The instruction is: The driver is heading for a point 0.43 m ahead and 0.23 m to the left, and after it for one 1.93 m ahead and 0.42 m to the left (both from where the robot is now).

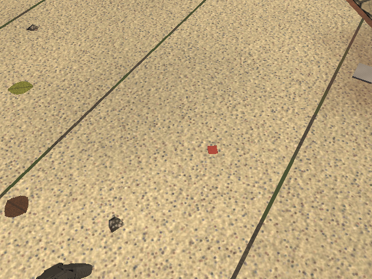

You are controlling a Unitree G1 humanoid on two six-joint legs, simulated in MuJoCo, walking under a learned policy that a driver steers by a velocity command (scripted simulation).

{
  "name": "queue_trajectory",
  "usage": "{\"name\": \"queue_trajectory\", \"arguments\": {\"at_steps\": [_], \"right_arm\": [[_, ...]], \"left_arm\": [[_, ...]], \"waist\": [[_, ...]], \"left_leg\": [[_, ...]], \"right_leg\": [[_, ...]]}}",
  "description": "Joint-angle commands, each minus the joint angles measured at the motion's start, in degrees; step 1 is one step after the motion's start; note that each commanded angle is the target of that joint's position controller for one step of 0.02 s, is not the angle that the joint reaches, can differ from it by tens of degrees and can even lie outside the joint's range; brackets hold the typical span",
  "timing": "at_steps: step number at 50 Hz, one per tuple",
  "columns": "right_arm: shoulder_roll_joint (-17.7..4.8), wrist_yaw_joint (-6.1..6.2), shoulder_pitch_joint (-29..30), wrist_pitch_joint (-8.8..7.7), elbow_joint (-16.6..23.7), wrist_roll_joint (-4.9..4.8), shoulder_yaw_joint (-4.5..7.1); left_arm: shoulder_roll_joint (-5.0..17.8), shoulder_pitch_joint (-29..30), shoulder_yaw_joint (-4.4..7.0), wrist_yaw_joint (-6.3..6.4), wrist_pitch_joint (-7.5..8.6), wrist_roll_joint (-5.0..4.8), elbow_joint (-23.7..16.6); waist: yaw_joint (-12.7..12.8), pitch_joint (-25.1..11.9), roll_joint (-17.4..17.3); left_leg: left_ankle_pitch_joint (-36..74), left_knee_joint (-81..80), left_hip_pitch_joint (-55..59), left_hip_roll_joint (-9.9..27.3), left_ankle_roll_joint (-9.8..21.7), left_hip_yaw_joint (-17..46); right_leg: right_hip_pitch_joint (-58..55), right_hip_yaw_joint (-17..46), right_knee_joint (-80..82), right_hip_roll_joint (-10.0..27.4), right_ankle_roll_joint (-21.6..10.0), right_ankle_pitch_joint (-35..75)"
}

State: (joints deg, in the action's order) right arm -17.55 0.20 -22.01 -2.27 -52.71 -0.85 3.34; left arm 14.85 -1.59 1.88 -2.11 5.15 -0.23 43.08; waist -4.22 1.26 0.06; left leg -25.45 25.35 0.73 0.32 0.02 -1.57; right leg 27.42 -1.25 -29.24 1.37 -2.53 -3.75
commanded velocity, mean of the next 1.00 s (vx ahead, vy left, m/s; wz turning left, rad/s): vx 0.50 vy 0.00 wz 0.46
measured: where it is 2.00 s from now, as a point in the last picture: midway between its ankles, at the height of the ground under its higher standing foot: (94, 157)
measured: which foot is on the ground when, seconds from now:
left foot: up 0.00-0.52, down 0.54-1.00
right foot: down 0.00-0.52, up 0.54-0.98, down 1.00-1.00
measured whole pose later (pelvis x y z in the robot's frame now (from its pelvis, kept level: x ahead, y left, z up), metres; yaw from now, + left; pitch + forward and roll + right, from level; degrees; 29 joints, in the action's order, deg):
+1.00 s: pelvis +0.56 +0.09 +0.00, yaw +31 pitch +2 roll +1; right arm -16.8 1.1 -22.0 -2.0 -43.8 -1.0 4.9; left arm 16.1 -0.6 2.4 -1.7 6.9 0.1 42.3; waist -4.7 0.5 2.1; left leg -24.7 26.0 -2.3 -5.7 3.2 11.3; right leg 27.3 2.8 -26.1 0.2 0.3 0.4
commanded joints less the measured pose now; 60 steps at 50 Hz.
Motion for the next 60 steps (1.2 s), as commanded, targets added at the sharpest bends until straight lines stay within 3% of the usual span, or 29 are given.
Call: {"name": "queue_trajectory", "arguments": {"at_steps": [1, 2, 3, 5, 7, 10, 16, 21, 24, 26, 27, 28, 29, 30, 31, 32, 33, 36, 41, 47, 49, 50, 51, 52, 53, 54, 56, 58, 60], "right_arm": [[0.2, -0.07, -5.3, -1.98, 4.4, 0.5, -1.34], [-6.3, -0.31, -0.3, -2.68, 4.8, -1.24, 0.44], [-7.7, -0.31, 3.8, -3.01, 6.2, -2.06, 0.98], [-6.5, 0.15, 5.2, -2.29, 6.0, -1.13, 1.46], [-4.0, 0.15, 2.7, -0.78, 5.0, -1.16, 1.4], [-2.6, 0.33, 4.7, 0.52, 6.1, -0.95, 1.5], [-0.7, -1.35, 14.1, -0.2, 9.5, -0.26, 0.8], [-0.1, -3.19, 21.5, -0.17, 14.2, -0.34, 0.25], [-2.4, -3.89, 18.6, 0.24, 15.5, -0.42, 1.42], [-6.6, -3.35, 6.1, 0.54, 13.0, -0.7, 3.92], [-10.8, -2.13, -3.2, 1.08, 10.8, -0.69, 5.9], [-16.6, -1.46, -1.8, 0.82, 10.7, -1.09, 6.62], [-12.8, -1.7, -3.4, -0.09, 12.5, -0.4, 5.32], [-9.5, -1.75, -1.3, -0.9, 12.3, 0.11, 4.4], [-7.8, -1.78, 2.4, -1.44, 12.7, -0.09, 3.92], [-6.0, -1.75, 6.4, -1.6, 13.4, -0.11, 3.37], [-4.7, -1.49, 8.5, -1.71, 14.4, 0.46, 2.81], [-6.3, -0.63, 8.4, -1.78, 14.7, 0.16, 3.02], [-8.5, 0.74, 4.5, -1.01, 13.8, -0.22, 3.75], [-6.8, 1.1, 0.4, -0.38, 11.6, -0.35, 3.38], [-6.5, 1.15, 0.9, -0.06, 11.4, -0.03, 3.24], [-5.0, 0.96, 1.1, -0.08, 11.7, 0.2, 2.63], [-2.8, 0.84, 1.0, -0.14, 12.7, 1.01, 1.56], [0.8, 0.66, -8.1, -0.81, 12.9, -0.79, 0.56], [-3.8, 0.82, -7.0, -1.13, 11.9, -1.31, 1.03], [-7.0, 0.76, 0.1, -1.24, 12.9, -1.35, 1.86], [-6.1, 0.77, 7.2, -1.64, 14.9, 0.25, 1.76], [-4.3, 0.28, 6.2, -1.71, 14.7, 0.27, 1.67], [-2.4, 0.08, 6.4, -1.53, 14.9, 0.26, 1.13]], "left_arm": [[16.0, -23.8, 5.2, 0.74, -0.16, 0.25, 2.8], [11.3, -21.8, 3.83, 0.88, -0.07, -0.12, 2.5], [9.8, -17.4, 3.26, 1.07, 0.08, -0.12, 2.0], [6.4, -10.9, 2.35, 1.01, 0.65, 0.51, 1.7], [5.2, -8.9, 2.25, 0.96, 1.42, 1.1, 2.3], [6.6, -9.2, 2.79, 1.38, 2.11, 1.42, 3.9], [8.8, -11.4, 3.19, 2.83, 1.31, 1.03, 5.8], [10.4, -16.2, 3.93, 3.16, -0.98, -0.11, 8.2], [12.6, -14.5, 4.62, 3.74, -2.35, -0.68, 7.6], [13.5, -12.5, 4.82, 4.13, -3.14, -0.98, 6.9], [12.3, -12.4, 4.29, 4.21, -2.72, -0.4, 6.1], [2.7, -18.1, 1.45, 2.97, -1.07, 1.83, 3.3], [6.2, -13.5, 1.63, 1.89, 1.67, -0.35, 2.2], [9.3, -7.1, 2.46, 1.29, 3.21, -2.58, 0.3], [8.8, -6.2, 2.25, 1.47, 3.89, -2.26, 0.0], [8.8, -6.3, 2.57, 1.91, 3.85, -0.71, 0.8], [9.5, -7.6, 3.05, 1.97, 3.19, 0.01, 1.1], [7.6, -8.1, 2.92, 2.07, 1.19, 1.03, 0.5], [4.5, 2.5, 1.55, 1.78, 0.99, 0.85, -3.0], [7.6, 5.0, 2.34, 0.5, 2.19, -0.05, -4.7], [8.6, 0.5, 2.97, 0.43, 2.81, 0.2, -3.5], [10.3, -5.0, 3.85, 0.67, 3.1, 0.72, -2.1], [13.1, -13.7, 4.55, 0.97, 3.2, 1.46, -1.1], [17.8, -20.5, 6.09, 0.63, 2.32, 1.39, 1.9], [12.6, -20.7, 4.86, 0.1, 2.18, -0.58, 2.1], [9.3, -17.3, 3.89, 0.24, 1.93, -0.74, 1.3], [7.4, -11.9, 2.95, 0.42, 1.23, 0.53, 0.7], [5.8, -11.1, 2.26, 0.65, 1.34, 0.97, 1.1], [6.8, -12.3, 2.43, 0.82, 1.51, 0.21, 2.0]], "waist": [[9.8, -23.2, 15.7], [11.2, -16.3, 9.7], [10.0, -9.2, 7.8], [6.5, -3.0, 5.9], [4.3, -2.1, 6.7], [3.7, 0.3, 4.3], [6.6, 3.0, 2.1], [8.8, 5.1, 1.3], [5.2, 1.1, 4.2], [-2.3, -5.8, 4.4], [-6.6, -10.7, -0.2], [0.9, -14.2, -15.4], [-2.4, -22.2, -9.6], [-3.5, -14.0, -6.3], [-0.8, -8.8, -1.7], [1.7, -5.3, 0.5], [3.6, -4.3, -0.4], [5.3, -2.7, -0.7], [1.4, -0.5, -3.6], [0.5, -1.0, -6.2], [3.1, -1.9, -7.7], [5.8, -5.5, -7.1], [9.4, -13.5, -2.2], [6.6, -20.3, 17.2], [8.2, -17.3, 13.6], [9.4, -9.2, 7.7], [7.4, -1.9, 2.7], [5.2, -1.8, 5.3], [4.9, -1.8, 5.7]], "left_leg": [[-8.3, 41.6, -36.8, -3.5, 1.5, 4.9], [-7.1, 47.0, -42.4, -0.3, 2.3, 9.7], [-1.4, 46.3, -44.0, 2.4, 3.0, 8.4], [7.1, 41.2, -39.4, 6.3, 2.3, 7.8], [10.7, 40.0, -34.6, 7.5, 1.6, 7.9], [16.5, 36.4, -37.9, 7.6, 0.5, 8.7], [30.4, 18.1, -38.5, 6.4, 0.5, 3.9], [25.4, 11.1, -42.6, 5.1, 2.8, 0.1], [17.2, 10.9, -34.4, 0.5, 5.8, -4.6], [16.7, 7.9, -16.9, -3.7, 9.1, -5.7], [17.4, 4.7, 0.3, -0.5, 12.0, 2.5], [12.4, 1.5, 20.1, 14.4, 22.5, 33.4], [4.6, -7.6, 24.5, 19.3, 26.5, 50.0], [8.0, -9.3, 19.4, 17.6, 22.8, 41.6], [13.3, -9.2, 10.9, 15.0, 20.3, 34.2], [20.0, -9.8, 2.9, 12.6, 18.7, 28.5], [25.3, -10.8, -2.4, 11.0, 18.1, 25.2], [32.1, -13.0, -10.4, 9.2, 18.0, 20.4], [26.5, -12.3, -16.7, 3.7, 13.2, 14.5], [21.0, -5.7, -7.7, 8.2, 11.2, 21.5], [27.6, -1.3, -5.7, 8.4, 10.1, 22.2], [33.3, 5.6, -6.4, 5.5, 8.6, 20.3], [26.3, 20.7, -13.0, 2.2, 6.5, 16.6], [-0.1, 40.3, -34.0, -6.5, 1.8, 10.1], [-7.4, 47.5, -42.5, -4.2, 1.6, 13.1], [-2.5, 49.3, -45.3, -1.8, 1.9, 13.0], [4.3, 44.4, -43.2, 2.2, 1.9, 9.4], [7.1, 39.2, -38.2, 4.6, 1.8, 8.1], [7.5, 34.4, -37.8, 5.4, 1.1, 6.4]], "right_leg": [[-51.0, 39.3, 8.8, 22.0, -14.5, -13.0], [-45.5, 35.7, 11.3, 20.4, -11.8, -19.6], [-37.6, 27.9, 13.1, 18.9, -9.6, -17.8], [-25.4, 17.4, 17.3, 14.8, -7.6, -9.8], [-20.2, 11.1, 20.4, 13.0, -7.3, -4.3], [-18.9, 4.3, 22.4, 12.7, -7.8, 3.0], [-22.3, -5.8, 23.8, 11.5, -6.3, 8.1], [-33.8, -8.9, 19.2, 15.0, -5.9, 17.4], [-36.6, -11.2, 9.4, 15.3, -4.2, 42.7], [-31.9, -12.5, -8.5, 13.4, -2.2, 48.7], [-19.5, -12.5, -24.8, 10.7, 0.2, 33.5], [7.9, -8.5, -45.3, -1.6, 3.9, -24.7], [15.7, 5.5, -52.9, -4.1, 3.3, -31.0], [20.3, 7.1, -51.2, -0.6, 1.6, -25.4], [18.4, 6.9, -45.6, 2.1, 0.8, -20.2], [14.7, 6.5, -40.2, 3.8, 1.3, -17.7], [10.4, 6.8, -37.4, 4.9, 1.9, -15.8], [6.8, 5.1, -29.3, 4.9, 5.0, -12.8], [1.9, 3.3, -7.0, 0.6, 6.8, 6.8], [-0.2, 5.5, 1.3, -0.1, 4.1, 6.3], [-5.4, 3.7, 3.2, -0.8, 1.7, 2.4], [-13.9, 3.6, 4.0, -0.2, -0.4, 2.3], [-28.2, 12.3, 2.2, 8.1, -4.1, 1.4], [-47.1, 38.8, 7.3, 19.6, -14.2, -11.8], [-46.9, 47.5, 12.5, 20.8, -13.9, -26.5], [-40.0, 39.4, 13.4, 18.7, -11.4, -27.1], [-27.2, 27.9, 15.2, 14.4, -10.0, -14.5], [-22.4, 21.8, 17.1, 11.3, -9.4, -6.2], [-21.0, 18.4, 18.9, 11.1, -10.5, -1.4]]}}
Velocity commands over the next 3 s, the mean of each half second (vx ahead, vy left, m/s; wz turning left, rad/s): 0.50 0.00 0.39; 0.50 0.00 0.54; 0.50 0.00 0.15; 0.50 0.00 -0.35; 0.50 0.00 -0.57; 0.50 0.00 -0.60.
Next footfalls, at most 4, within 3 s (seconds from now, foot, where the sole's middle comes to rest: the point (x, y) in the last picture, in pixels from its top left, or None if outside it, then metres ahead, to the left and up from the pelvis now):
0.54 left None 0.42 0.15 -0.76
1.00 right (164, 201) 0.77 0.08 -0.76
1.52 left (75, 189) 0.86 0.44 -0.76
2.06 right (102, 120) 1.23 0.36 -0.76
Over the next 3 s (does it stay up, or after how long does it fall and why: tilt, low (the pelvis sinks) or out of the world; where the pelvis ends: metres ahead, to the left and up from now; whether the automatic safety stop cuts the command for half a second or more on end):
stays up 1.55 0.46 0.00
